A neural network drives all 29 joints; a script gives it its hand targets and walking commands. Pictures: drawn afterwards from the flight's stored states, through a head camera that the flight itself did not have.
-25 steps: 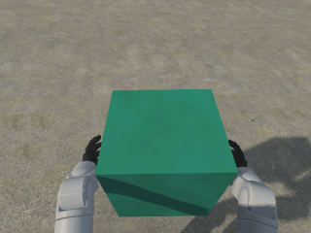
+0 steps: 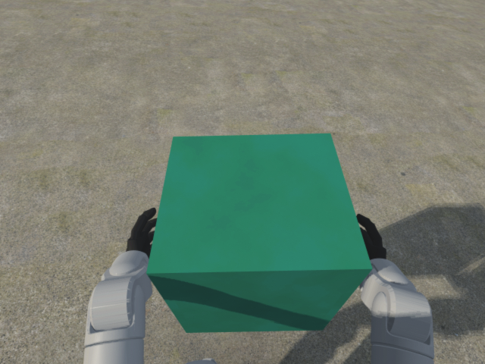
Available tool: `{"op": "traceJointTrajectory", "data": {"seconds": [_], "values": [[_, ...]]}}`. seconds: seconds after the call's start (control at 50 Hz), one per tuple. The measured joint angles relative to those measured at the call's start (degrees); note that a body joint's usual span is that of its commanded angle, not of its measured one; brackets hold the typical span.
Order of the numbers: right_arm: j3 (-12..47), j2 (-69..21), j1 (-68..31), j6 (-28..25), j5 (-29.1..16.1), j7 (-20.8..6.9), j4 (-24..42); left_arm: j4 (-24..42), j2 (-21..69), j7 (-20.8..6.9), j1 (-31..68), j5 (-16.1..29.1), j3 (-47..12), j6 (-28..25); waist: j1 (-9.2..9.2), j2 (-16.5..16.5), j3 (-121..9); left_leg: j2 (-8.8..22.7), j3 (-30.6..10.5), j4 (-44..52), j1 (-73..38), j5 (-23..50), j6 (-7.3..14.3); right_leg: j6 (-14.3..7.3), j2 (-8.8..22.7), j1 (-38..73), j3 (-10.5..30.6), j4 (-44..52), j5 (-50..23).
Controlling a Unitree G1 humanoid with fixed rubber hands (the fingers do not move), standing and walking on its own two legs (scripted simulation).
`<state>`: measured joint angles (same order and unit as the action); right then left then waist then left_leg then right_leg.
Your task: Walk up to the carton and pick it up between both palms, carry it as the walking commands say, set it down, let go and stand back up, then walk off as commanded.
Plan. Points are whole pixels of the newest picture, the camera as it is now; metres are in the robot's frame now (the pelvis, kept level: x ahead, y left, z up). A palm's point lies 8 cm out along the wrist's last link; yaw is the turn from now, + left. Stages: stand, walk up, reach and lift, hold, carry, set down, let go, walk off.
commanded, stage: carry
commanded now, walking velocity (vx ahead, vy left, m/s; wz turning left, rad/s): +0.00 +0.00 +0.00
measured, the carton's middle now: (253, 240) +0.33 -0.01 +0.00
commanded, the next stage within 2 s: none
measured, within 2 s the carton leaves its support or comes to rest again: neither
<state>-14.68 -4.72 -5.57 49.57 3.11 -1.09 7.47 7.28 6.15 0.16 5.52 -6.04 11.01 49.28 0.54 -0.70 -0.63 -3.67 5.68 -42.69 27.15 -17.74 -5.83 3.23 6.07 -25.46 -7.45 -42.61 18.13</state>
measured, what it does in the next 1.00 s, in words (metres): steps to the left: left foot, then right foot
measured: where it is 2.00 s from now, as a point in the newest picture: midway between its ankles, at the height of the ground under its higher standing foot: outside the picture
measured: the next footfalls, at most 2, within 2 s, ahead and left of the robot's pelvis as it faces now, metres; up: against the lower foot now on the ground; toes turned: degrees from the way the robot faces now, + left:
left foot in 0.18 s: +0.09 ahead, +0.03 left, +0.01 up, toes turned +4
right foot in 0.32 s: +0.05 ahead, -0.13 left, +0.00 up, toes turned -10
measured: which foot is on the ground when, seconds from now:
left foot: down 0.00-0.10, up 0.12-0.16, down 0.18-0.32, up 0.34-0.40, down 0.42-0.56, up 0.58-0.64, down 0.66-1.00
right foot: down 0.00-0.20, up 0.22-0.30, down 0.32-0.42, up 0.44-0.56, down 0.58-0.68, up 0.70-0.82, down 0.84-1.00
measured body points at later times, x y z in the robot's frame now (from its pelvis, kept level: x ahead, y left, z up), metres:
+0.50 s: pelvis -0.08 +0.09 -0.01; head -0.08 +0.12 +0.44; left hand +0.20 +0.27 +0.01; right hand +0.20 -0.10 +0.04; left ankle -0.01 +0.09 -0.71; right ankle -0.02 -0.10 -0.69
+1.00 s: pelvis -0.17 +0.19 -0.01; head -0.16 +0.22 +0.44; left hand +0.11 +0.38 +0.01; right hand +0.12 +0.02 +0.03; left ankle -0.09 +0.20 -0.71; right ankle -0.12 +0.01 -0.69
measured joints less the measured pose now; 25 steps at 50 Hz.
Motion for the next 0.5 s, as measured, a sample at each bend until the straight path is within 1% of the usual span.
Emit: {"op": "traceJointTrajectory", "data": {"seconds": [0.04,0.06,0.08,0.1,0.12,0.14,0.16,0.18,0.2,0.22,0.24,0.26,0.28,0.3,0.32,0.34,0.36,0.38,0.4,0.42,0.44,0.46,0.48,0.5], "values": [[0.0,0.0,0.0,-0.1,0.0,0.0,-0.7,-0.4,-0.1,0.1,-0.1,0.0,0.0,0.0,-0.02,-0.3,0.0,-0.2,0.3,1.2,0.0,1.1,-0.3,-0.7,-0.3,-0.4,0.0,-3.6,2.7],[0.0,0.0,0.0,-0.6,0.2,-0.1,-1.4,-1.2,-0.1,0.2,-0.1,0.0,0.0,-0.5,-0.03,-0.2,-0.2,-0.5,0.7,2.5,0.1,2.3,-1.9,-0.9,-0.3,-0.1,0.1,-3.2,4.2],[0.0,0.0,0.0,-1.1,0.5,-0.1,-1.8,-2.0,-0.2,0.1,-0.1,0.0,0.0,-1.2,-0.07,-0.3,-0.3,-0.9,1.2,4.1,0.1,3.8,-4.8,-1.0,-0.3,0.9,-0.1,-0.8,5.8],[0.0,0.0,0.0,-1.5,0.6,-0.1,-1.9,-2.3,-0.2,0.1,-0.1,0.0,0.0,-1.8,-0.1,-0.4,-0.3,-1.3,1.6,5.1,0.4,5.0,-8.6,-1.2,-0.2,2.8,-0.6,4.3,5.8],[0.0,0.0,0.0,-2.0,0.6,-0.2,-2.0,-2.2,-0.2,0.0,0.0,0.0,0.0,-2.2,-0.07,-1.0,0.1,-1.2,1.7,3.6,1.1,3.7,-10.9,-1.1,-0.2,3.5,-0.7,7.4,0.2],[0.0,0.0,0.0,-2.5,0.6,-0.4,-2.0,-1.8,-0.2,0.1,0.1,0.0,0.0,-2.3,-0.05,-0.9,0.3,-0.5,1.4,-1.0,1.8,-1.5,-10.9,-0.8,-0.1,3.4,-0.7,8.1,-5.4],[0.1,0.0,0.0,-3.0,0.8,-0.6,-2.3,-2.0,-0.2,-0.1,0.1,-0.2,0.0,-2.7,0.0,-0.8,0.1,0.5,0.5,-3.0,1.4,-4.5,-9.8,-0.3,-0.2,2.6,-0.7,6.9,-6.9],[-0.1,0.0,0.0,-3.9,1.4,-0.9,-3.0,-3.3,-0.1,-0.4,0.3,-0.6,0.0,-3.8,0.01,-0.6,-0.3,1.4,0.3,-2.7,1.2,-2.8,-8.1,0.3,-0.1,1.7,-0.8,5.2,-6.4],[-0.2,0.0,0.0,-4.4,1.4,-0.9,-3.5,-4.3,-0.2,-0.5,0.3,-0.6,0.0,-4.7,-0.01,-0.4,-0.2,1.1,0.5,-2.7,1.2,-1.2,-4.6,0.6,0.1,1.3,-0.7,3.8,-4.8],[-0.2,0.0,0.1,-4.3,1.4,-0.8,-3.5,-4.6,-0.1,-0.5,0.2,-0.6,0.0,-5.0,-0.01,-0.4,0.0,0.8,0.5,-2.7,1.2,-0.8,-1.6,0.6,0.1,0.9,-0.8,2.2,-1.6],[-0.2,0.0,0.1,-4.3,1.4,-0.8,-3.6,-4.7,-0.1,-0.5,0.2,-0.6,0.0,-5.0,0.0,-0.6,0.3,0.8,0.6,-2.6,1.2,-0.7,-0.6,0.5,0.0,0.5,-0.8,-0.2,1.0],[-0.2,0.0,0.1,-4.3,1.4,-0.8,-3.7,-4.7,-0.1,-0.5,0.1,-0.7,0.0,-5.0,0.0,-0.8,0.6,0.7,0.6,-2.2,1.2,-0.6,-0.8,0.1,-0.2,0.1,-0.8,-2.3,3.2],[-0.2,0.0,0.1,-4.3,1.4,-0.8,-3.9,-4.7,-0.2,-0.4,0.1,-0.7,0.0,-4.9,-0.02,-0.8,0.5,0.5,1.0,-1.1,1.3,0.1,-2.3,-0.2,-0.3,0.1,-0.7,-2.8,5.2],[-0.2,0.0,0.1,-4.4,1.4,-0.8,-3.9,-4.9,-0.2,-0.4,0.1,-0.6,0.0,-4.9,-0.04,-0.8,0.4,0.1,1.5,0.7,1.3,1.4,-5.3,-0.5,-0.2,0.7,-0.8,-1.4,7.1],[-0.2,0.0,0.1,-4.5,1.4,-0.8,-3.9,-5.0,-0.2,-0.4,0.2,-0.6,0.0,-5.1,-0.08,-1.0,0.5,-0.3,2.0,2.3,1.5,3.4,-9.3,-0.7,-0.2,2.1,-1.2,2.6,7.6],[-0.3,0.0,0.0,-4.9,1.5,-0.8,-4.0,-5.3,-0.2,-0.4,0.6,-0.6,0.0,-5.5,-0.08,-1.9,0.9,-0.3,2.0,1.6,2.0,3.7,-11.4,-0.7,-0.2,3.1,-1.5,6.0,3.4],[-0.2,0.0,0.1,-5.2,1.5,-0.8,-4.0,-5.1,-0.2,-0.4,0.7,-0.6,0.0,-5.4,-0.07,-2.0,1.0,0.2,1.9,-2.8,2.8,-0.6,-11.4,-0.3,0.0,3.1,-1.4,7.4,-2.0],[-0.1,0.1,0.1,-5.5,1.5,-0.9,-4.0,-4.7,-0.2,-0.4,0.7,-0.6,0.0,-5.4,-0.03,-1.3,0.8,0.7,1.3,-6.9,2.9,-5.1,-10.3,0.0,0.6,2.7,-1.2,7.3,-6.5],[-0.1,0.1,0.1,-5.8,1.5,-1.0,-4.0,-4.8,-0.2,-0.4,0.7,-0.6,0.0,-5.6,0.02,-0.8,0.1,1.9,-0.2,-6.6,1.9,-6.3,-8.4,0.6,0.6,1.5,-1.2,5.8,-7.4],[-0.1,0.1,0.1,-6.4,1.5,-1.0,-4.0,-5.1,-0.2,-0.5,1.0,-0.6,0.0,-6.3,0.0,-0.2,-0.1,2.4,-0.6,-5.4,1.3,-5.6,-5.9,1.2,1.0,0.3,-1.1,3.6,-6.5],[-0.1,0.1,0.1,-6.8,1.5,-1.0,-4.0,-5.3,-0.2,-0.6,1.0,-0.6,0.0,-6.8,-0.01,0.5,0.4,1.9,-0.2,-5.8,1.4,-4.9,-2.4,1.2,1.3,-0.2,-0.6,1.8,-4.2],[-0.1,0.1,0.1,-6.8,1.5,-1.0,-4.2,-5.5,-0.2,-0.6,0.8,-0.6,0.0,-7.0,0.0,0.6,0.7,1.6,0.1,-5.8,1.4,-4.3,0.0,1.2,1.2,-0.7,-0.5,-0.4,-0.6],[-0.1,0.1,0.1,-6.6,1.5,-1.0,-4.4,-5.6,-0.2,-0.5,0.6,-0.7,0.0,-6.8,0.01,0.4,1.0,1.6,0.2,-5.7,1.4,-3.9,0.3,1.1,0.8,-1.3,-0.3,-3.5,1.8],[-0.1,0.1,0.2,-6.5,1.5,-1.0,-4.7,-5.6,-0.2,-0.5,0.5,-0.7,0.0,-6.5,0.0,0.1,1.1,1.6,0.4,-5.0,1.4,-3.3,0.1,0.7,0.4,-1.8,-0.3,-6.0,3.2]]}}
